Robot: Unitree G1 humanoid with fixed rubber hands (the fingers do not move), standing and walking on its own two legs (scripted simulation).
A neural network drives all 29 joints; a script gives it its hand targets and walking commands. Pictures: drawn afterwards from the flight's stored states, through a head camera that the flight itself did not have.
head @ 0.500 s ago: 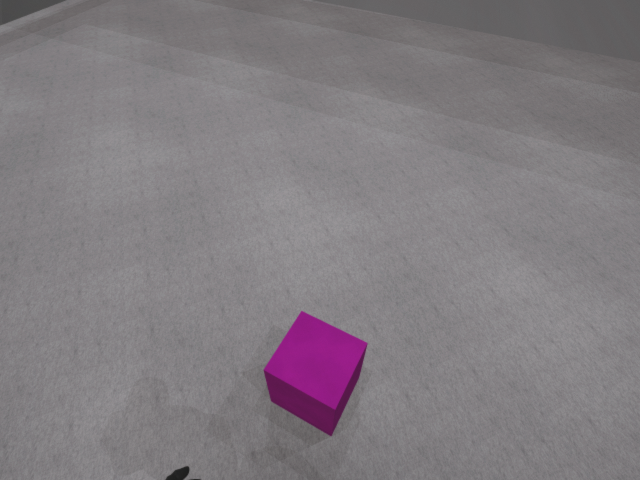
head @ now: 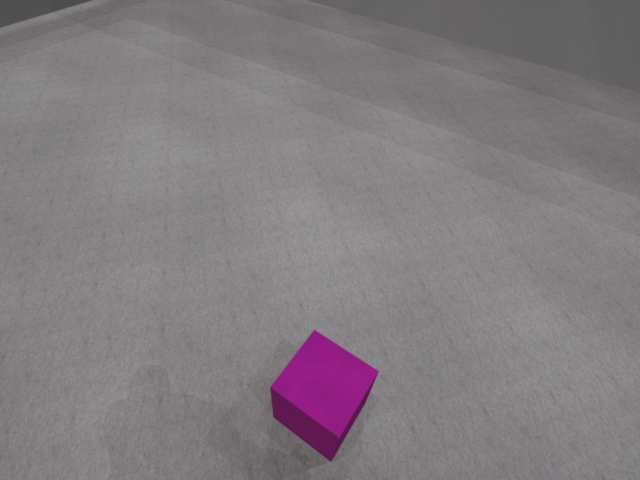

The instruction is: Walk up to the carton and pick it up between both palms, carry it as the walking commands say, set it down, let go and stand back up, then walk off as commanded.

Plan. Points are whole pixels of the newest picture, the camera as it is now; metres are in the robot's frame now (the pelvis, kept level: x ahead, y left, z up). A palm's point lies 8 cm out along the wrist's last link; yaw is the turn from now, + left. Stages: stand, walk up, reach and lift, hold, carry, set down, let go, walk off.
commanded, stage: walk up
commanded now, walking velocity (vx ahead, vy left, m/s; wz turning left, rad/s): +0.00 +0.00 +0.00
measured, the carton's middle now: (322, 395) +0.45 -0.03 -0.65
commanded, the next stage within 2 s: none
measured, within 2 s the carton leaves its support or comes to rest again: neither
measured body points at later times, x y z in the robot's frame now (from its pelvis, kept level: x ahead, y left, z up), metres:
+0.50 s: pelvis +0.03 +0.00 +0.00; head +0.04 +0.00 +0.45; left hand +0.02 +0.20 -0.17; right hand +0.01 -0.20 -0.16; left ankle +0.02 +0.10 -0.74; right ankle -0.02 -0.11 -0.74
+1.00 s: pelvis +0.05 -0.01 +0.00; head +0.06 -0.01 +0.45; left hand +0.02 +0.18 -0.17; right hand +0.03 -0.21 -0.17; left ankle +0.02 +0.10 -0.74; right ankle -0.02 -0.11 -0.74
